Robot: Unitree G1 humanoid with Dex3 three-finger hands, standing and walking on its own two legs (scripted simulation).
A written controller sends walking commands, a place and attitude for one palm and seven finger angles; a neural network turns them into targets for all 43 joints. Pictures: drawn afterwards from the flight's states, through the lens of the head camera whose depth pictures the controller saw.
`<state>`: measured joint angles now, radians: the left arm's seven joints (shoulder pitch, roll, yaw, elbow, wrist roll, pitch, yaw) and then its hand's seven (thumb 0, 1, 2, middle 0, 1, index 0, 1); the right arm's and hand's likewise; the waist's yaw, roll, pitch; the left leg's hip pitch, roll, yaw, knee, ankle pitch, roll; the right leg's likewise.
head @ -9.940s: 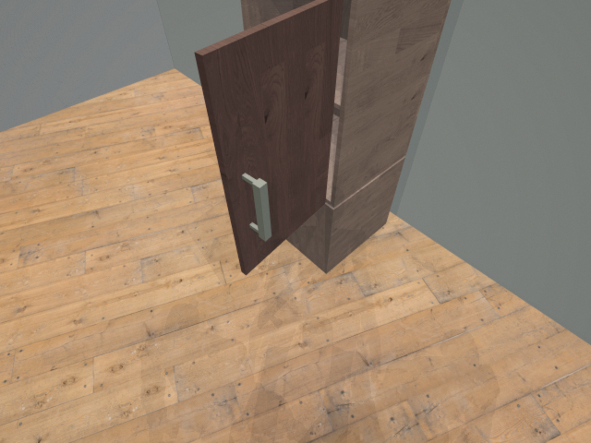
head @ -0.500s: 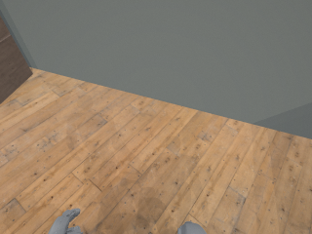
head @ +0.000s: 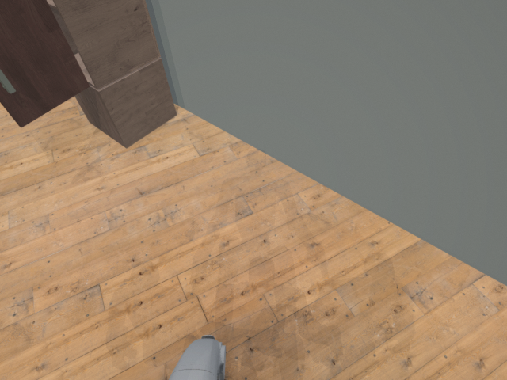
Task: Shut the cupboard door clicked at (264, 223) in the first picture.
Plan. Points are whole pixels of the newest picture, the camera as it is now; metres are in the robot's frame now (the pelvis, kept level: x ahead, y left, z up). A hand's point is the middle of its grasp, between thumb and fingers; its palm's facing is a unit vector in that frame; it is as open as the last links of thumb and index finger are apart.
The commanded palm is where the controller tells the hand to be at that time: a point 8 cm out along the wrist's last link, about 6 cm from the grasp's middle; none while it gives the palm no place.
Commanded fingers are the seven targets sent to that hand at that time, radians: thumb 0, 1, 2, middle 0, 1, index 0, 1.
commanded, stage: walk to a spot facing it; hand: left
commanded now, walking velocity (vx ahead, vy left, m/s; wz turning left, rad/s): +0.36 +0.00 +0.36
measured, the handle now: out of the picture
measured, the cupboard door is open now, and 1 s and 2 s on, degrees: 97 97 97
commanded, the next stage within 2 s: turn to face it in 1.78 s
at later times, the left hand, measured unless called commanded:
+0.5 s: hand (138, 336) +0.22 +0.25 -0.19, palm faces +0.19 -0.97 -0.14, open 7.2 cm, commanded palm none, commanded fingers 0.00 0.90 0.90 -0.20 -0.30 -0.20 -0.30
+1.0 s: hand (162, 228) +0.47 +0.26 -0.18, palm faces +0.18 -0.96 -0.21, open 7.1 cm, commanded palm none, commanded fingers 0.00 0.90 0.90 -0.20 -0.30 -0.20 -0.30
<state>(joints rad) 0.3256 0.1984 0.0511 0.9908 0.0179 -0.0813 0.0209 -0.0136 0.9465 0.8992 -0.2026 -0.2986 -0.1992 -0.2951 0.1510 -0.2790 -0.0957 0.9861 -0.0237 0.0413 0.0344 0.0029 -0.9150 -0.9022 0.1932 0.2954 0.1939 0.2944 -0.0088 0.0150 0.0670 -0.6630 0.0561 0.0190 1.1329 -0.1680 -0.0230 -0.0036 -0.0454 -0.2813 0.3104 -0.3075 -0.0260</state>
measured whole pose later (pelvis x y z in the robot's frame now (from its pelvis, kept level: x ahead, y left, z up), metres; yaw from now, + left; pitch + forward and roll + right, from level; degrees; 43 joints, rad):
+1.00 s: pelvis +0.43 +0.06 -0.01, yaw +9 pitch -1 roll +0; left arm 0.22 0.19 0.05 1.01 0.00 -0.07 0.02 -0.02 0.97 0.90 -0.20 -0.30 -0.20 -0.30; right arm 0.34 -0.11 -0.04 1.10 -0.02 -0.01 0.00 0.00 -0.91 -0.90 0.20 0.30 0.20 0.30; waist -0.05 -0.02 0.08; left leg -0.50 0.07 -0.01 1.18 -0.27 0.02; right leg -0.18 0.06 -0.13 0.43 -0.24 -0.10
